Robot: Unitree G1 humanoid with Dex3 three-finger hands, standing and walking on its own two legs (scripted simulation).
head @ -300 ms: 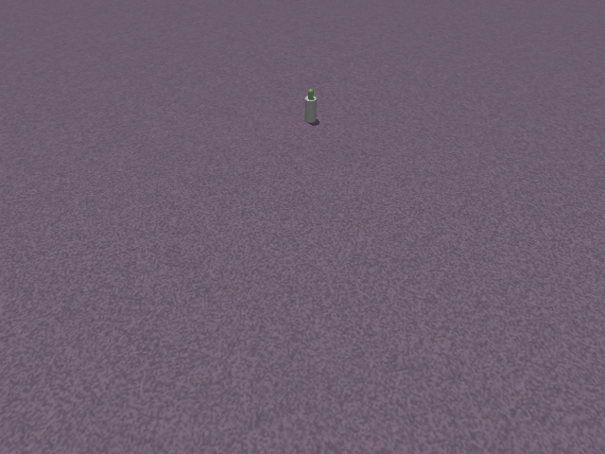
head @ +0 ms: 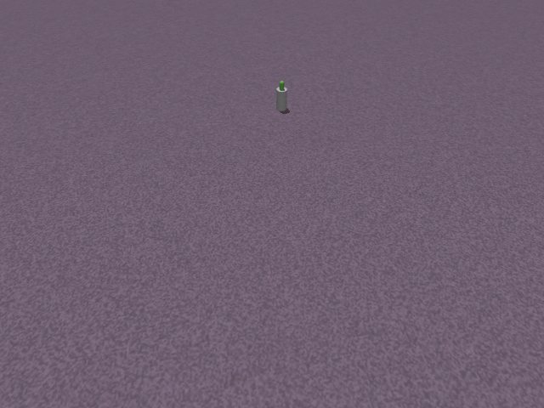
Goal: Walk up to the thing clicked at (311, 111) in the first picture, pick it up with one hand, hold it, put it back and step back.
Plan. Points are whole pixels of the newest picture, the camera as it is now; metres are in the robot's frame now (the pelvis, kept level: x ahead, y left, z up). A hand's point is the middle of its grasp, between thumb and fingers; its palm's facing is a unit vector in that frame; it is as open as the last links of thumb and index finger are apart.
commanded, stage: stand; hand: left
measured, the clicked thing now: (281, 95) +2.15 -0.06 -0.68
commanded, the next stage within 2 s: walk up in 0.82 s
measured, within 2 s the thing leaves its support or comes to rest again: neither
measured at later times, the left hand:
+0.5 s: hand out of the picture +0.08 +0.25 -0.15, palm faces -0.02 -0.94 -0.34, open 7.4 cm
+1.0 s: hand out of the picture +0.12 +0.26 -0.14, palm faces -0.10 -0.93 -0.36, open 7.4 cm
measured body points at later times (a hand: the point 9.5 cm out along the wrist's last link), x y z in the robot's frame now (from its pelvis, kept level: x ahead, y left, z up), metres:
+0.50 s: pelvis +0.00 +0.00 +0.00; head +0.02 +0.00 +0.45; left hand +0.08 +0.30 -0.13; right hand +0.08 -0.29 -0.14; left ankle -0.01 +0.13 -0.75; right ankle +0.00 -0.12 -0.75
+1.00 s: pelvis +0.02 -0.02 +0.00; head +0.03 -0.02 +0.45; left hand +0.12 +0.31 -0.12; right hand +0.07 -0.34 -0.13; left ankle -0.01 +0.13 -0.75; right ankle +0.04 -0.15 -0.71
